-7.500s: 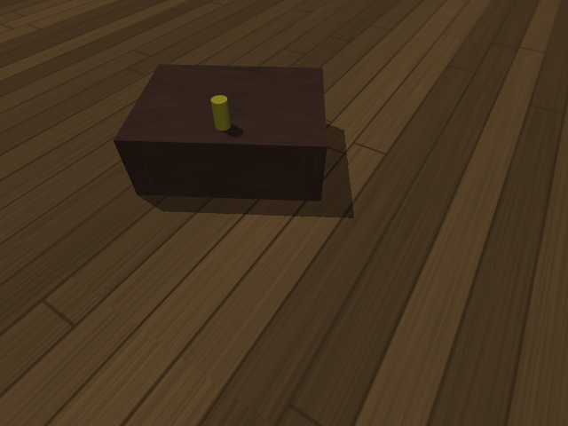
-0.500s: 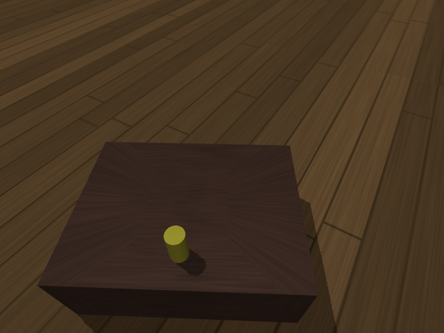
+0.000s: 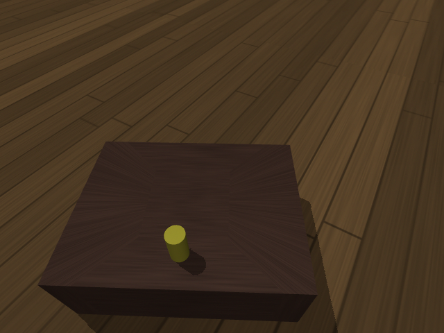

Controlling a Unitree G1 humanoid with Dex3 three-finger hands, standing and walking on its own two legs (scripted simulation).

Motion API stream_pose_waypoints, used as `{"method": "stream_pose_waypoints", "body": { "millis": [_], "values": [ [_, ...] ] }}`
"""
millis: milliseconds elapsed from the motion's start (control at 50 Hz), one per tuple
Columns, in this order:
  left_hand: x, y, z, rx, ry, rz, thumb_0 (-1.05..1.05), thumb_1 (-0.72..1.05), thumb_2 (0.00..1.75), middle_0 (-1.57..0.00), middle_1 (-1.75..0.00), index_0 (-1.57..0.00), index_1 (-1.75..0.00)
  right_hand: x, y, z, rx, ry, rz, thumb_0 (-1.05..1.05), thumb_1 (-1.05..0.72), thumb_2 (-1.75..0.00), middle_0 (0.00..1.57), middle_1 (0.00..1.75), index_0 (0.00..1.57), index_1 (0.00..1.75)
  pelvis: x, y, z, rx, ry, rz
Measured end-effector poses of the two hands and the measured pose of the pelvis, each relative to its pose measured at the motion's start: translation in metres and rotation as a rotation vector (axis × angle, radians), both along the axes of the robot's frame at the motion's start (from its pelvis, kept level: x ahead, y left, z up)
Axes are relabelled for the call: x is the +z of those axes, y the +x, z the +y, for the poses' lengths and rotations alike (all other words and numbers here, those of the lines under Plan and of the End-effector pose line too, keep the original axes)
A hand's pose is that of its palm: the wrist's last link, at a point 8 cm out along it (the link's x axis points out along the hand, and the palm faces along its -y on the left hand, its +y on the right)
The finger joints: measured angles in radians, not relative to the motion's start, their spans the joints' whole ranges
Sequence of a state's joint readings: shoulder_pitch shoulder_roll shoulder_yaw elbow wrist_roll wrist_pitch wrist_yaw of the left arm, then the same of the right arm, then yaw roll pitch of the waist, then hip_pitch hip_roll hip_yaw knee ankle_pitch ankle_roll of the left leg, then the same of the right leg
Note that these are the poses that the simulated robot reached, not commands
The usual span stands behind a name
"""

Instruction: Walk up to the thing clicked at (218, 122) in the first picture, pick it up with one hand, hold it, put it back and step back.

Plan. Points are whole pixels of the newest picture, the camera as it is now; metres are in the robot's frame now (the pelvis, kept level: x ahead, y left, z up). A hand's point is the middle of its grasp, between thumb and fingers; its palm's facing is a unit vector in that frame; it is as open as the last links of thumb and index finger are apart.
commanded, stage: stand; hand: left
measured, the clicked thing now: (177, 244) +0.48 +0.19 -0.39
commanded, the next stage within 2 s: go down in 0.04 s
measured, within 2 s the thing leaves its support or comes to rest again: neither
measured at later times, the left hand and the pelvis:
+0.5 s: hand out of the picture +0.17 +0.26 -0.15, palm faces +0.04 -0.93 -0.36, open 13.5 cm; pelvis -0.01 +0.01 -0.01, yaw -1 degrees
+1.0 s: hand out of the picture +0.17 +0.28 -0.15, palm faces +0.04 -0.94 -0.33, open 17.0 cm; pelvis +0.02 +0.03 -0.04, yaw +0 degrees
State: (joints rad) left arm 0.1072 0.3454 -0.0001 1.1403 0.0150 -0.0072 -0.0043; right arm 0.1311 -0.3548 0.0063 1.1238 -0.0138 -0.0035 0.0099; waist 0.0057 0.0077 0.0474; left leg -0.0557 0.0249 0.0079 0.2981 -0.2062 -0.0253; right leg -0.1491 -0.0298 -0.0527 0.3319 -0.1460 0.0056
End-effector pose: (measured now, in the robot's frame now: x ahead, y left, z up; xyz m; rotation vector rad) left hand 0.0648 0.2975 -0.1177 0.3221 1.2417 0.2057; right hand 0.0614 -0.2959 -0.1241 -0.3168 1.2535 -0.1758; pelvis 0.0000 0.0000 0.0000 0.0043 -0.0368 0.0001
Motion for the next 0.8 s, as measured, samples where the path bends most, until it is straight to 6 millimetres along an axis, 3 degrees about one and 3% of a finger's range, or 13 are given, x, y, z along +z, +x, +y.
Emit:
{"method": "stream_pose_waypoints", "body": {
  "millis": [180,340,420,580,800],
  "values": [
    [0.0,0.002,-0.001,0.01,0.001,-0.018,0.01,0.89,0.89,-0.19,-0.29,-0.19,-0.29,0.001,0.002,0.0,-0.007,0.001,-0.02,0.01,-0.91,-0.9,0.2,0.31,0.2,0.3,-0.001,-0.001,-0.001,0.002,0.0,0.01],
    [-0.004,0.067,-0.003,0.019,-0.014,-0.166,0.01,0.6,0.6,-0.08,-0.14,-0.09,-0.14,-0.001,0.013,0.027,-0.017,0.033,-0.157,0.01,-1.0,-0.93,0.2,0.3,0.2,0.3,-0.011,-0.016,-0.002,-0.001,0.004,0.095],
    [0.003,0.086,0.003,0.005,0.001,-0.188,0.01,0.39,0.4,-0.06,-0.09,-0.07,-0.08,-0.001,0.014,0.037,-0.045,0.05,-0.196,0.01,-1.01,-0.92,0.2,0.3,0.2,0.3,-0.013,-0.012,0.0,-0.011,0.001,0.115],
    [0.007,0.085,0.011,0.025,0.0,-0.109,0.01,0.0,0.17,-0.05,-0.05,-0.06,-0.04,0.003,0.04,0.051,-0.035,0.062,-0.306,0.01,-0.97,-0.91,0.2,0.3,0.2,0.3,-0.017,-0.001,0.011,-0.012,-0.008,0.138],
    [-0.001,0.088,0.016,0.026,-0.03,-0.146,0.0,-0.35,0.08,-0.07,-0.06,-0.07,-0.06,0.011,0.088,0.063,0.04,0.023,-0.422,0.01,-0.9,-0.89,0.2,0.3,0.2,0.3,-0.029,0.013,0.019,0.005,-0.026,0.18]
  ]
}}
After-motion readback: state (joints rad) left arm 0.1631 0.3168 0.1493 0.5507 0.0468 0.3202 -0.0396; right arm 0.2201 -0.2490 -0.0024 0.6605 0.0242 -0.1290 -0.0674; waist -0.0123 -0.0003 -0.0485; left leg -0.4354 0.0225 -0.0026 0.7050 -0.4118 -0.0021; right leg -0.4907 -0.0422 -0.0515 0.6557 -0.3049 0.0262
